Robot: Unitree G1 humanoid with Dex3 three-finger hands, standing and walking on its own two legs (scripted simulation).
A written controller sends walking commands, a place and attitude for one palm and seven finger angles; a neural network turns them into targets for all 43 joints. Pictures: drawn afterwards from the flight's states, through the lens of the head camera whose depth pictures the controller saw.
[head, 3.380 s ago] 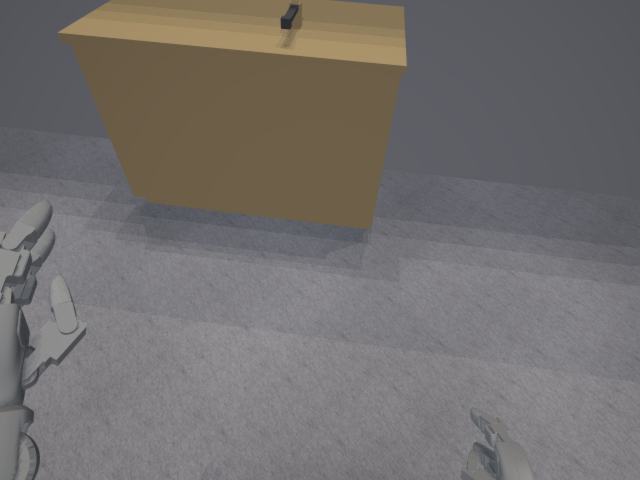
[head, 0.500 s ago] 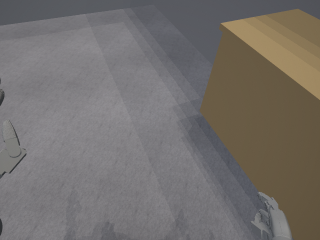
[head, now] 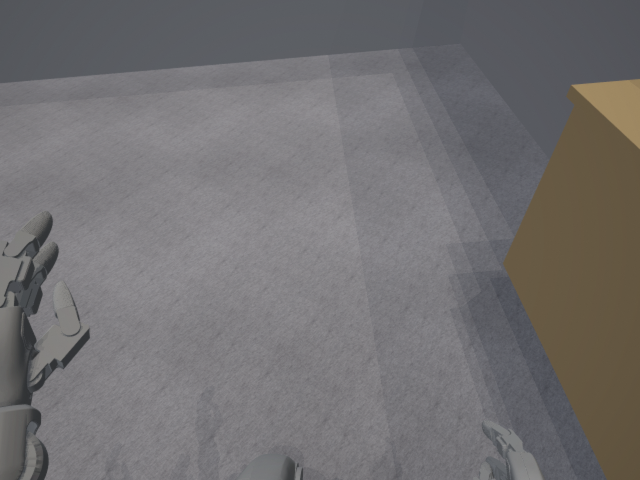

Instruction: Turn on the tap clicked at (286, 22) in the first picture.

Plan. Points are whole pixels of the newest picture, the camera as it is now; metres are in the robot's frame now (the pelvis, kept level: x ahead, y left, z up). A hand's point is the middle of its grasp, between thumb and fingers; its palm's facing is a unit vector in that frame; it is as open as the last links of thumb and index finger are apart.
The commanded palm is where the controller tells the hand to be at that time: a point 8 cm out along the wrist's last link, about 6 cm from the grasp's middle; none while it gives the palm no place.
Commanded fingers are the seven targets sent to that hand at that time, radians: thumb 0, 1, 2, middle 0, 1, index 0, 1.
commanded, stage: walk to a spot facing it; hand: left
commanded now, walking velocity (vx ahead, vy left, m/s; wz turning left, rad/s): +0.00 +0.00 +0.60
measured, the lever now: out of the picture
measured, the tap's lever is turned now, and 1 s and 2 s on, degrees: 0 0 0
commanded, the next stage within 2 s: turn to face it in 1.46 s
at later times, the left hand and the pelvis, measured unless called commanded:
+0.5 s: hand out of the picture +0.08 +0.30 +0.19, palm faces +0.65 -0.67 -0.36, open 7.4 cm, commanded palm +0.02 +0.33 +0.18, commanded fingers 0.00 0.90 0.90 -0.20 -0.30 -0.20 -0.30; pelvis -0.05 +0.01 +0.00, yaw +18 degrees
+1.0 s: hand out of the picture +0.08 +0.32 +0.19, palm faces +0.78 -0.46 -0.41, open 7.4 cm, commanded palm +0.02 +0.34 +0.18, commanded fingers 0.00 0.90 0.90 -0.20 -0.30 -0.20 -0.30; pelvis +0.02 +0.01 +0.00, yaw +30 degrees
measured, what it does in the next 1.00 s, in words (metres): steps on the spot, turning left: left foot, then right foot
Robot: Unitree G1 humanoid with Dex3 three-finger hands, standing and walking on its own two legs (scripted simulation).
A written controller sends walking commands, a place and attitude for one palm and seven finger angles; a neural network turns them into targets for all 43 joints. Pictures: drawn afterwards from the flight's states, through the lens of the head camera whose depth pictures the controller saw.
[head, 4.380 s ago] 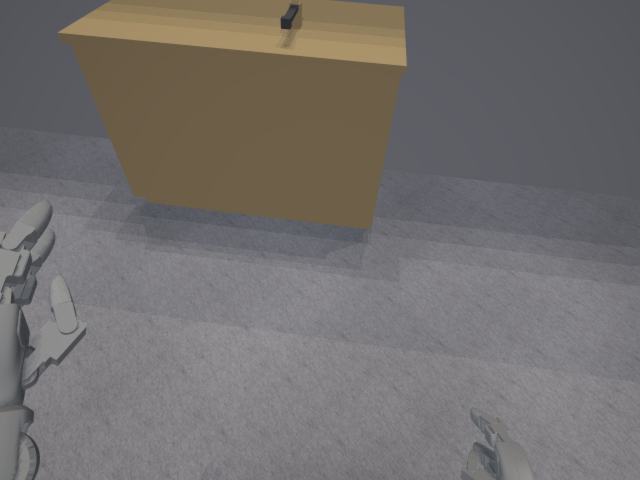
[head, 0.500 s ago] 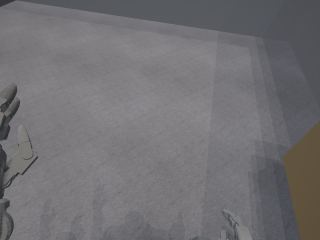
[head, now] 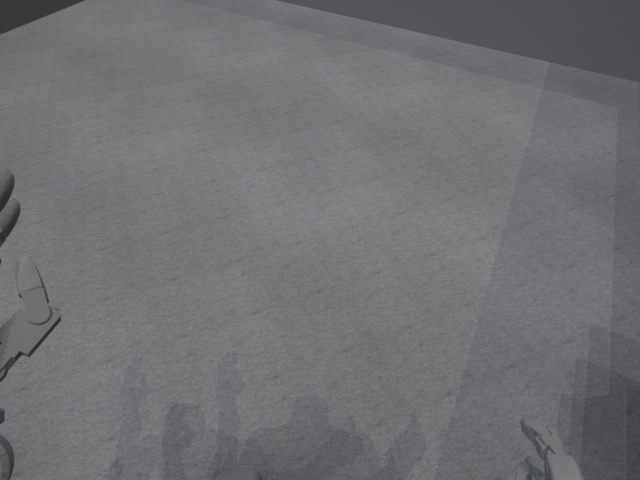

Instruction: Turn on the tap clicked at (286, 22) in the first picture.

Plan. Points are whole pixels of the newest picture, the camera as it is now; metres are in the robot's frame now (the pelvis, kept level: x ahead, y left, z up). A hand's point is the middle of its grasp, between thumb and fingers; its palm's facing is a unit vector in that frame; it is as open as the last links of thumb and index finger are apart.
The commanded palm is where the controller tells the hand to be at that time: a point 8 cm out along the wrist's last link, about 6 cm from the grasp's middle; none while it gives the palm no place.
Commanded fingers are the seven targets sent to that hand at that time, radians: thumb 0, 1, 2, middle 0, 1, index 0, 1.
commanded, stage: walk to a spot facing it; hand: left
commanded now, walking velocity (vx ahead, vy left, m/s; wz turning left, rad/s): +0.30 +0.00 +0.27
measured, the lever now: out of the picture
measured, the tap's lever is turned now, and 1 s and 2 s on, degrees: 0 0 0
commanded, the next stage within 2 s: turn to face it in 0.46 s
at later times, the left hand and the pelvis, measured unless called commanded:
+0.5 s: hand (97, 264) +0.27 +0.24 +0.18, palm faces +0.56 -0.70 -0.44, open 7.4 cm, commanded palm +0.20 +0.27 +0.18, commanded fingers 0.00 0.90 0.90 -0.20 -0.30 -0.20 -0.30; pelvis +0.10 -0.04 +0.00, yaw +11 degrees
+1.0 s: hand (142, 207) +0.34 +0.22 +0.18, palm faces +0.47 -0.75 -0.47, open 7.4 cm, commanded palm +0.28 +0.25 +0.18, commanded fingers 0.00 0.90 0.90 -0.20 -0.30 -0.20 -0.30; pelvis +0.14 -0.04 -0.01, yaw +4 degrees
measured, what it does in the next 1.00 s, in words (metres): walks ahead: left foot, then right foot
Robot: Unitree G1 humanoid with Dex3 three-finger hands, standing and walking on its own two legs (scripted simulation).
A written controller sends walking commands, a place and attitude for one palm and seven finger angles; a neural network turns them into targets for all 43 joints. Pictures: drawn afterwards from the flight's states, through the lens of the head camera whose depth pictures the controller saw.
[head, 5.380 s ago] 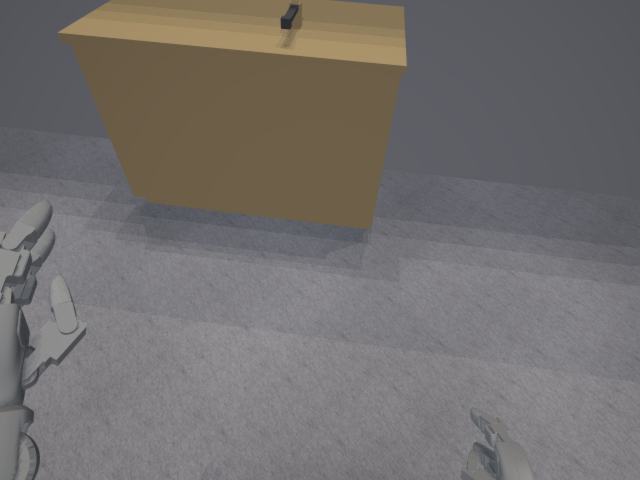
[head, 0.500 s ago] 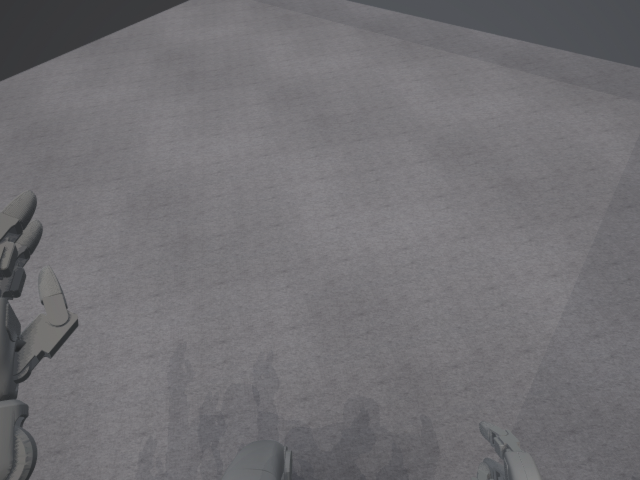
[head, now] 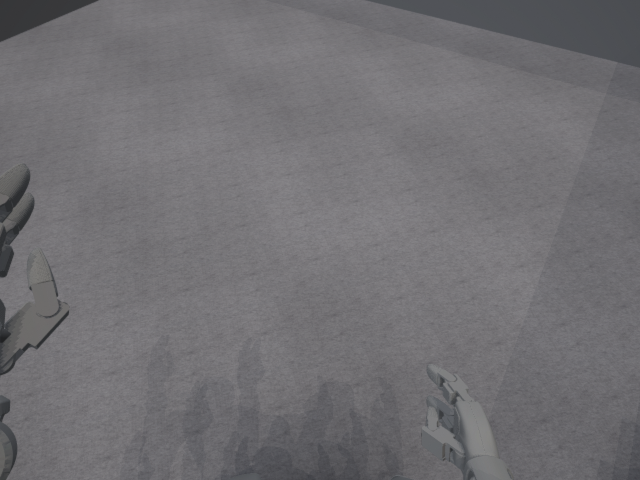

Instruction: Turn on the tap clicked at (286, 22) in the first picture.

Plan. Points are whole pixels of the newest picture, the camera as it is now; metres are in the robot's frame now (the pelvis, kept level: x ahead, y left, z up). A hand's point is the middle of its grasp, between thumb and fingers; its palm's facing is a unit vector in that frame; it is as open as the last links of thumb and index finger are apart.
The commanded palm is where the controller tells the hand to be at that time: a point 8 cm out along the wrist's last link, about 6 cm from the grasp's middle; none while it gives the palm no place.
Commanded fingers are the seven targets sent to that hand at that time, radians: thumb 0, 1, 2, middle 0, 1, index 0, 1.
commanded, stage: turn to face it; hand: left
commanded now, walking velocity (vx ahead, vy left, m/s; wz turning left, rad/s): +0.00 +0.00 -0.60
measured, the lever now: out of the picture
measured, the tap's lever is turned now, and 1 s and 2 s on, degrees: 0 0 0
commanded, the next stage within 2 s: none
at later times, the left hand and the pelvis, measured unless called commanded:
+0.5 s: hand (173, 317) +0.21 +0.15 +0.19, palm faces +0.20 -0.89 -0.41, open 7.4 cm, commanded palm +0.18 +0.20 +0.18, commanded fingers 0.00 0.90 0.90 -0.20 -0.30 -0.20 -0.30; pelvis -0.05 -0.03 +0.00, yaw -15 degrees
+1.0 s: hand (360, 402) +0.16 -0.01 +0.18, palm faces -0.19 -0.83 -0.53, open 7.4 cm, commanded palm +0.14 +0.08 +0.18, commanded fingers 0.00 0.90 0.90 -0.20 -0.30 -0.20 -0.30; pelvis -0.15 -0.06 +0.00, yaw -34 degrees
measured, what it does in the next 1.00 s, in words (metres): walks backwards, turning right: right foot, then left foot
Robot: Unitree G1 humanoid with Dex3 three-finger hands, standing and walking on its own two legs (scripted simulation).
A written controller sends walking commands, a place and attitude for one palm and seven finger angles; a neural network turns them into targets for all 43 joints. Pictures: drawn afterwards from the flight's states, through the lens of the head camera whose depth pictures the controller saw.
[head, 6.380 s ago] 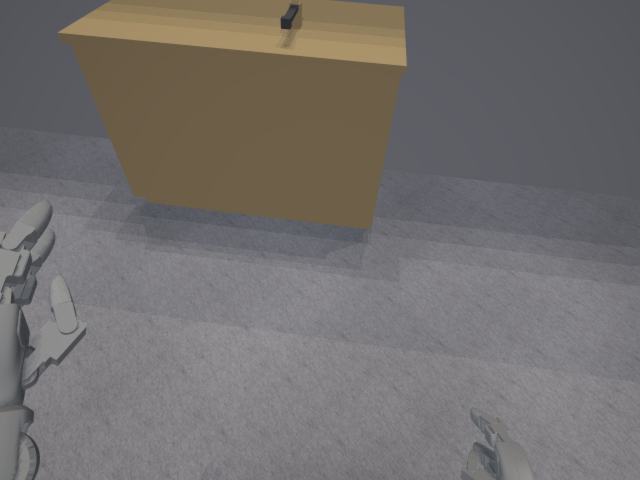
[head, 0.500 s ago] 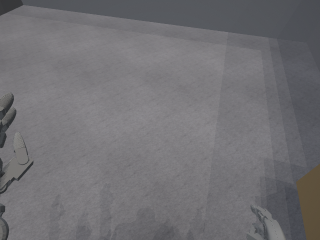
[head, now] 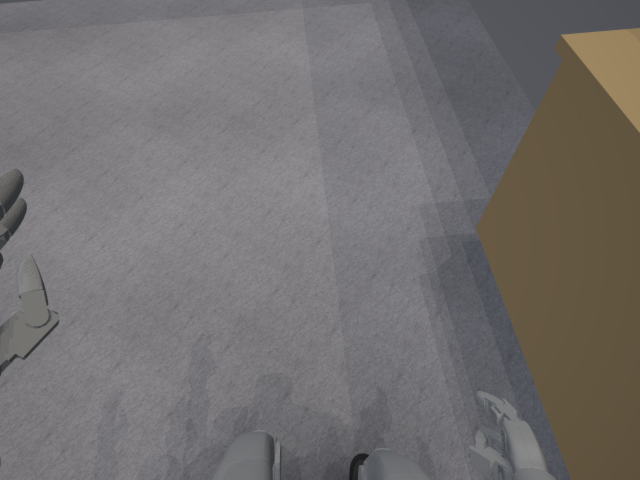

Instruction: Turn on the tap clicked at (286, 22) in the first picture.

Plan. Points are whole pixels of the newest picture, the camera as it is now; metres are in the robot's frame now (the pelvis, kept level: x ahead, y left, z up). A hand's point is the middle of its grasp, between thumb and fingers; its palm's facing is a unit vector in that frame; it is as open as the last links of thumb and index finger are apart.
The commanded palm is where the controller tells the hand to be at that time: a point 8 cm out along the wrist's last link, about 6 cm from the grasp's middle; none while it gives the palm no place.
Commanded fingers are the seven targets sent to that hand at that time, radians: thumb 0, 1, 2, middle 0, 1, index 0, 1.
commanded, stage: turn to face it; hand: left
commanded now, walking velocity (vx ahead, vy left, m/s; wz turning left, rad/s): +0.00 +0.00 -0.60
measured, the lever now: out of the picture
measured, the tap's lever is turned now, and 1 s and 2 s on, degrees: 0 0 0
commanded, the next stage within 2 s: none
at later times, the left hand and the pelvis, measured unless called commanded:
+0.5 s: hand (166, 317) +0.23 +0.13 +0.18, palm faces +0.15 -0.87 -0.47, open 7.4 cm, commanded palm +0.19 +0.18 +0.19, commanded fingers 0.00 0.90 0.90 -0.20 -0.30 -0.20 -0.30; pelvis -0.05 -0.04 +0.00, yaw -19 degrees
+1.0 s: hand (302, 357) +0.20 +0.02 +0.18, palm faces -0.13 -0.90 -0.43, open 7.4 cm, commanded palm +0.18 +0.08 +0.19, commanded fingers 0.00 0.90 0.90 -0.20 -0.30 -0.20 -0.30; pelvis -0.11 -0.06 +0.00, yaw -34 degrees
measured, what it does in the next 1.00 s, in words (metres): walks backwards, turning right: left foot, then right foot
